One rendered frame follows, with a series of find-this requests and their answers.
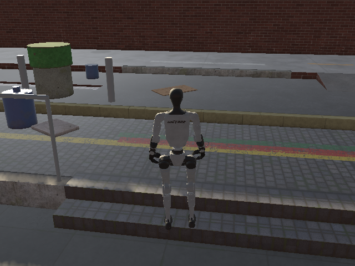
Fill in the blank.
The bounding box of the right robot hand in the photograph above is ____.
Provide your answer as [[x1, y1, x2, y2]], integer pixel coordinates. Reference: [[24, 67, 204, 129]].
[[192, 150, 205, 160]]

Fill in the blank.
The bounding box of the right robot forearm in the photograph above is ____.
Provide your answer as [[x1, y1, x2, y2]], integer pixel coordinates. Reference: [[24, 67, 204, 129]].
[[196, 134, 205, 152]]

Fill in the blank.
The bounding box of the robot right upper arm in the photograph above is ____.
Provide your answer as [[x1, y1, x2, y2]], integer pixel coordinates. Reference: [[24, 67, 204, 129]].
[[188, 111, 202, 142]]

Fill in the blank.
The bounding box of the robot left foot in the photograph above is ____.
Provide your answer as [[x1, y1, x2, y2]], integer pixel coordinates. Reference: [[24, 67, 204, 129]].
[[164, 215, 173, 230]]

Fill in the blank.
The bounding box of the robot head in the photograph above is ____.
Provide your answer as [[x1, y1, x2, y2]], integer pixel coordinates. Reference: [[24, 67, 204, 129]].
[[167, 88, 186, 115]]

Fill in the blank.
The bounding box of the left robot hand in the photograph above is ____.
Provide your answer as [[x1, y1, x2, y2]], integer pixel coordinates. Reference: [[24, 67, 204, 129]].
[[149, 152, 161, 163]]

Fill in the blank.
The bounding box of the left robot forearm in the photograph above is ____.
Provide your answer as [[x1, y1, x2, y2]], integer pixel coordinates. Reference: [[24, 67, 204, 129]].
[[149, 135, 158, 155]]

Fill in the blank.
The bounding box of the robot left upper arm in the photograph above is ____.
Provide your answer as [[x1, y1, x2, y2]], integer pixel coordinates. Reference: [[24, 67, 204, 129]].
[[152, 112, 165, 143]]

